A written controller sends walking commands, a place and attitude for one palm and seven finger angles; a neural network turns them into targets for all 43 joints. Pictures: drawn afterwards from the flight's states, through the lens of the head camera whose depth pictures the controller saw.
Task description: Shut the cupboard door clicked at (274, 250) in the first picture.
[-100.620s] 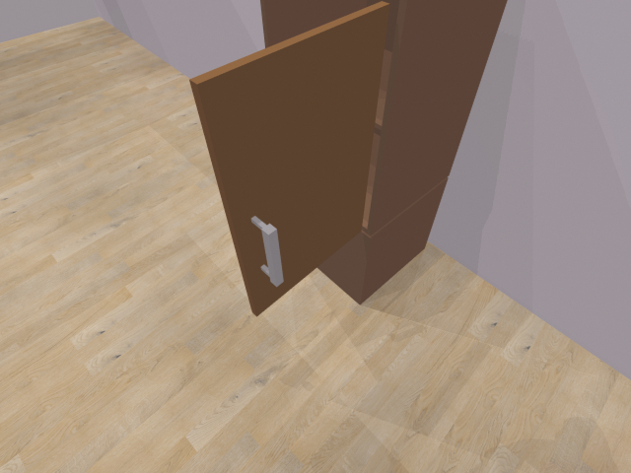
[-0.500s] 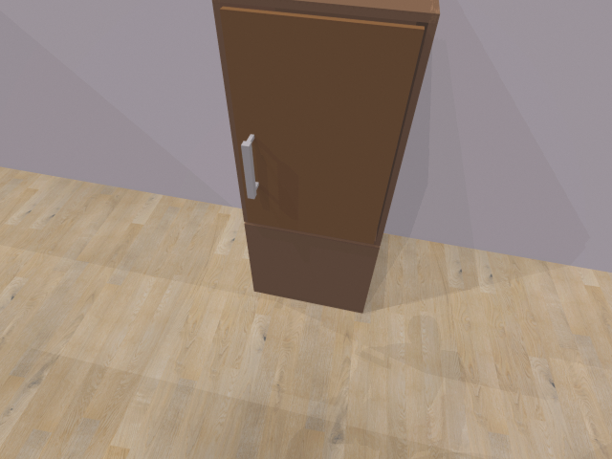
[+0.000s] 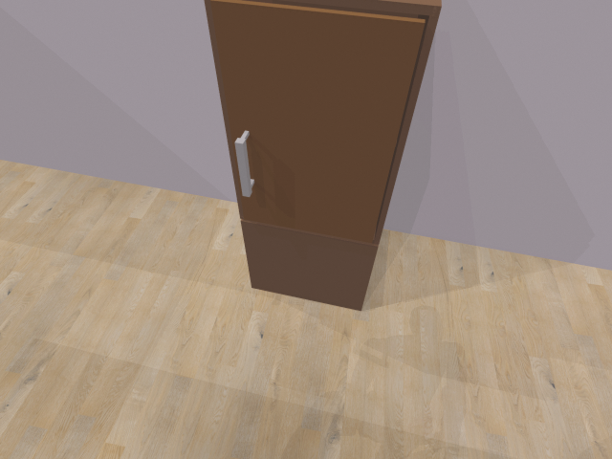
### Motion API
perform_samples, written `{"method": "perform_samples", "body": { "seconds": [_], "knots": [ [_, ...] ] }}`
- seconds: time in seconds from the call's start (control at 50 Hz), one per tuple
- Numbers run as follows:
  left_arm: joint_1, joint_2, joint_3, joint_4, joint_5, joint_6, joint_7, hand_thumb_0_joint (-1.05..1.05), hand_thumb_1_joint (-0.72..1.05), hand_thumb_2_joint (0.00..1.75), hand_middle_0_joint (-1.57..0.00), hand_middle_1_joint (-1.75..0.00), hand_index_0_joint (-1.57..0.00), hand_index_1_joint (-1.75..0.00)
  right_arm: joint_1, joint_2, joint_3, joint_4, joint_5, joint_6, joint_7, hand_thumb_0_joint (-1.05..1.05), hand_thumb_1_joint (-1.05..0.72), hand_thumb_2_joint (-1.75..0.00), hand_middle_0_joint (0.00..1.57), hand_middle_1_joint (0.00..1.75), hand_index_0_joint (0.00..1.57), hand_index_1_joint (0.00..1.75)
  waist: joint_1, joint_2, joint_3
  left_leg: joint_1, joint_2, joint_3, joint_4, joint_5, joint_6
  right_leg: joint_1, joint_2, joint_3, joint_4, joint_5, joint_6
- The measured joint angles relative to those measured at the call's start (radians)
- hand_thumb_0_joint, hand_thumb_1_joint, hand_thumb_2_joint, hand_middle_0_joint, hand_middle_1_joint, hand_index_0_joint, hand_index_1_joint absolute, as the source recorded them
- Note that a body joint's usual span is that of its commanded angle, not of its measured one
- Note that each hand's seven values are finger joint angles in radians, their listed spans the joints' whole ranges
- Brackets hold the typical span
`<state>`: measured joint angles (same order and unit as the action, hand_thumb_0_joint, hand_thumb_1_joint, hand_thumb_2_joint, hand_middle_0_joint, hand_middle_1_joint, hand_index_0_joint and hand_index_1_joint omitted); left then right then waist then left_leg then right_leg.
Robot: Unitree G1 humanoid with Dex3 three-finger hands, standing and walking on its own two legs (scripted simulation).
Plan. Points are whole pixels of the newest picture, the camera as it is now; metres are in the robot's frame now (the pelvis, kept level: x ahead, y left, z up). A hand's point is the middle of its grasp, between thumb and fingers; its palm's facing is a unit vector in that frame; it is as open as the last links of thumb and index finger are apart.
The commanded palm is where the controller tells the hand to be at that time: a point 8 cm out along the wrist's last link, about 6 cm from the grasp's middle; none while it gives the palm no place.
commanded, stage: look to check the result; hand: left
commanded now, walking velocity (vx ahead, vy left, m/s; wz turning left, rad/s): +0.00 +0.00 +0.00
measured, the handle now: (246, 164) +0.78 +0.19 -0.11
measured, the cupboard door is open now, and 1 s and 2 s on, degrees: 0 0 0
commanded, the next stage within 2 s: stand and wait in 0.10 s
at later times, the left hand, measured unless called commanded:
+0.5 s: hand out of the picture -0.02 +0.16 -0.18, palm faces +0.04 -0.98 -0.18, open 7.4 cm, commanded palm none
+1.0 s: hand out of the picture -0.01 +0.15 -0.18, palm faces +0.04 -0.98 -0.18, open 7.4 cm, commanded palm none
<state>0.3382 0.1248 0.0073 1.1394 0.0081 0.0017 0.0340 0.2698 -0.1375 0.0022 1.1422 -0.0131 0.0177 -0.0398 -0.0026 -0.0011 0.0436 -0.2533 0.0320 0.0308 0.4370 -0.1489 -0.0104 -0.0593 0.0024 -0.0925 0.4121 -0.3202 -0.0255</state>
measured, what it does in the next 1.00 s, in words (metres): stands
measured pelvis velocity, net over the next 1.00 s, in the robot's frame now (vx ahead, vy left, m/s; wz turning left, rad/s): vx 0.02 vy -0.01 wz -0.01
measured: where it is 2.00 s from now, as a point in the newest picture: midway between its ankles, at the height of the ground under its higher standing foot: outside the picture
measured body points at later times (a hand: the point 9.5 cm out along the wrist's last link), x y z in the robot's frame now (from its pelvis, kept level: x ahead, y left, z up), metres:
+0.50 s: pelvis +0.01 -0.01 +0.00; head +0.02 -0.01 +0.45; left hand -0.02 +0.21 -0.16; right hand +0.01 -0.23 -0.16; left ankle +0.05 +0.13 -0.74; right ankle -0.06 -0.10 -0.74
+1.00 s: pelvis +0.02 -0.01 +0.00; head +0.03 -0.01 +0.45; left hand -0.01 +0.21 -0.16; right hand +0.02 -0.23 -0.16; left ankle +0.05 +0.13 -0.74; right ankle -0.06 -0.10 -0.74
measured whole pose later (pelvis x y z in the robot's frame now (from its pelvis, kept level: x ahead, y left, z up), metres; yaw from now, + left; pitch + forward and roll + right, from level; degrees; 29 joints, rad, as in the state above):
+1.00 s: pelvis +0.02 -0.01 +0.00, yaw +0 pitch -2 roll +0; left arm 0.34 0.14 0.01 1.13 0.01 0.00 0.04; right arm 0.26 -0.15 0.01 1.14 -0.01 0.02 -0.04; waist 0.00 -0.01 0.05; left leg -0.21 0.04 0.03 0.43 -0.18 -0.03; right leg -0.01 0.01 -0.09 0.37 -0.33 -0.04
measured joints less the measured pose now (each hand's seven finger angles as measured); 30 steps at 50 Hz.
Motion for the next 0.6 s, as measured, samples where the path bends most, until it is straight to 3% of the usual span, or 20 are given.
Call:
{"method": "perform_samples", "body": {
  "seconds": [0.6],
  "knots": [
    [-0.003,0.014,0.003,-0.005,-0.001,-0.002,0.002,0.00,0.90,0.90,-0.20,-0.30,-0.20,-0.30,-0.010,-0.010,0.006,0.001,0.001,-0.003,-0.003,0.01,-0.91,-0.90,0.20,0.30,0.20,0.30,0.003,0.000,0.003,0.031,0.009,0.004,-0.007,-0.022,-0.013,0.039,0.010,0.006,-0.032,-0.007,-0.009]
  ]
}}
